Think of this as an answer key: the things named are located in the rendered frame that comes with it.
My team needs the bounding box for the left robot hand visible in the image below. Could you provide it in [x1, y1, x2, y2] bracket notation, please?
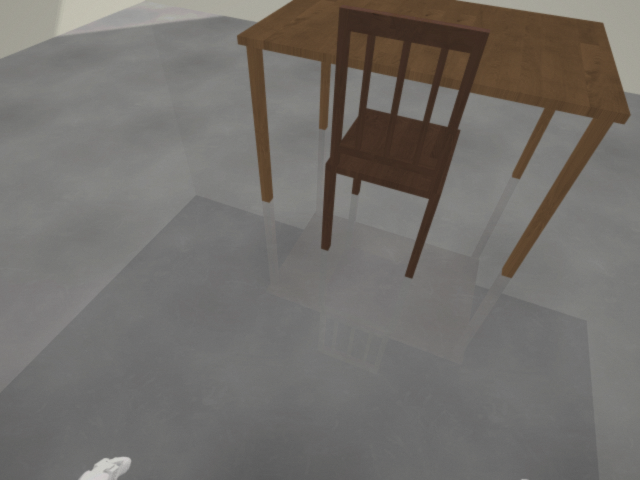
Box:
[78, 457, 131, 480]

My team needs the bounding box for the table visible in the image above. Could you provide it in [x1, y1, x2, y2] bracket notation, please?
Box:
[237, 0, 631, 278]

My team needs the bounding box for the chair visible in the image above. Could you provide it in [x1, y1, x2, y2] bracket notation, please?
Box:
[321, 5, 490, 279]

